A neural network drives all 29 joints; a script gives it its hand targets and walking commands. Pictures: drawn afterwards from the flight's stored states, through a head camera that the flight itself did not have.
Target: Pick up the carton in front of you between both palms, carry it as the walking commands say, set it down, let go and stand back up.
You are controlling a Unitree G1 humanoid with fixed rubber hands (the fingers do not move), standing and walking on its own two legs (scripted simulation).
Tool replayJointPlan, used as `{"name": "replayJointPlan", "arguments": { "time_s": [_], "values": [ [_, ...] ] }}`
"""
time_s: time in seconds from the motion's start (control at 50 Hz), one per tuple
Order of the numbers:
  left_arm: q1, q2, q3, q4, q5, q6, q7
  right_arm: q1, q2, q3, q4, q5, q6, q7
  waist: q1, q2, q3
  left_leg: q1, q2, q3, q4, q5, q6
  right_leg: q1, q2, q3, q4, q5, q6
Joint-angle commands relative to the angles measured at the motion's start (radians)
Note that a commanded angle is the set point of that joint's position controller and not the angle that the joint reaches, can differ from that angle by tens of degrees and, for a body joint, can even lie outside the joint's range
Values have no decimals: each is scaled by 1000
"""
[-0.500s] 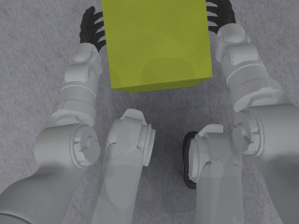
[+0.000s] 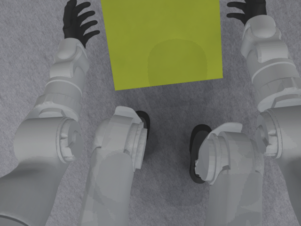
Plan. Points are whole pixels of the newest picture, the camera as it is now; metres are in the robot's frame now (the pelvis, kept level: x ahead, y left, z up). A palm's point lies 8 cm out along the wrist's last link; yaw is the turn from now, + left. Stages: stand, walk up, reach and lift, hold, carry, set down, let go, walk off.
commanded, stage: set down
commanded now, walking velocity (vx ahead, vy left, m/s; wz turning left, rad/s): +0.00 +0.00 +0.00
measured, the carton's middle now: (164, 41) +0.48 +0.05 -0.25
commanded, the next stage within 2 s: let go in 1.10 s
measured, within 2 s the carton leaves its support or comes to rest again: neither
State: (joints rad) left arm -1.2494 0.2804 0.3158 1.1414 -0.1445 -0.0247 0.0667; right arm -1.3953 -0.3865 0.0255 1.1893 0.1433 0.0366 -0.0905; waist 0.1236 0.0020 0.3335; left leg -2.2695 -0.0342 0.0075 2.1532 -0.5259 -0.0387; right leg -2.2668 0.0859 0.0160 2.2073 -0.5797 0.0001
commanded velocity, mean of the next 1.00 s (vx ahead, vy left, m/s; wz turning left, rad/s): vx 0.00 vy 0.00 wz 0.00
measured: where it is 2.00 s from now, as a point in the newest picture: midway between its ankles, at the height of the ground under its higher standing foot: (167, 155)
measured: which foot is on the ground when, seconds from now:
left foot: down 0.00-1.00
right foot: down 0.00-1.00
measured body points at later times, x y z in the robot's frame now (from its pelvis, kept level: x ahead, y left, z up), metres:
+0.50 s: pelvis +0.01 +0.01 +0.08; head +0.33 +0.02 +0.40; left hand +0.48 +0.26 -0.04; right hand +0.57 -0.12 -0.04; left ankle +0.13 +0.12 -0.34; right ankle +0.11 -0.11 -0.34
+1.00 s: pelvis +0.04 +0.00 +0.21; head +0.32 +0.01 +0.56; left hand +0.48 +0.27 +0.11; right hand +0.57 -0.13 +0.10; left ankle +0.13 +0.12 -0.34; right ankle +0.11 -0.11 -0.34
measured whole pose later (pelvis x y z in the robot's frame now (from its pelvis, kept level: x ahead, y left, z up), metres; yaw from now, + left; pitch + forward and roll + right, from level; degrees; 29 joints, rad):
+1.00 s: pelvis +0.04 +0.00 +0.21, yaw +1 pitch +46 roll +1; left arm -0.87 0.19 0.35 0.74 -0.08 0.12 0.02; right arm -1.05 -0.27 -0.16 0.88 -0.03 0.17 -0.04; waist 0.12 -0.04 -0.12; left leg -1.79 -0.04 -0.03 1.41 -0.41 -0.02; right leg -1.77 0.06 0.03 1.45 -0.47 0.00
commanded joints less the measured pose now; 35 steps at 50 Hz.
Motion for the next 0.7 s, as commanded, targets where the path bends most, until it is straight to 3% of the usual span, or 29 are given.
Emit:
{"name": "replayJointPlan", "arguments": {
  "time_s": [0.0, 0.08, 0.14, 0.2, 0.3, 0.4, 0.58, 0.68],
  "values": [
    [-169, 128, -75, -165, -101, -33, 2, -273, -47, 49, -234, 64, -27, 0, 62, -142, -1207, 507, 26, 43, -123, 397, -9, 591, -44, 19, -162, 318, 16],
    [-75, 173, -54, -256, -105, -16, 30, -215, -75, 25, -320, 47, -6, -11, 72, -152, -1390, 619, 11, 49, -151, 423, -7, 707, -41, -3, -163, 321, 19],
    [-22, 172, -46, -366, -103, 10, 53, -177, -71, -7, -394, 14, 25, -17, 56, -148, -1509, 714, -7, 61, -190, 419, -5, 760, -25, -33, -187, 300, 11],
    [7, 144, -50, -493, -87, 56, 67, -135, -73, -63, -462, -21, 67, -21, 37, -107, -1561, 811, -22, 75, -257, 382, -6, 756, -5, -61, -247, 249, -2],
    [47, 45, -53, -453, -31, 107, 51, -28, -41, -145, -340, -81, 96, 6, 11, -45, -1226, 708, -21, 60, -362, 254, -16, 518, 1, -69, -356, 94, -15],
    [71, 7, -36, -412, 8, 93, 37, 5, -23, -180, -266, -106, 66, 29, 14, -15, -1180, 720, -21, 50, -431, 286, -30, 473, 2, -57, -431, 107, -14],
    [120, 52, 9, -507, 15, 110, 29, -27, -27, -146, -399, -105, 83, 29, 50, -117, -1442, 824, -30, 73, -562, 357, -23, 776, 7, -56, -574, 210, -2],
    [156, 60, 25, -548, 18, 135, 4, -2, -8, -148, -462, -122, 122, 35, 45, -151, -1486, 850, -35, 83, -644, 380, -18, 915, 9, -52, -661, 267, 10]
  ]
}}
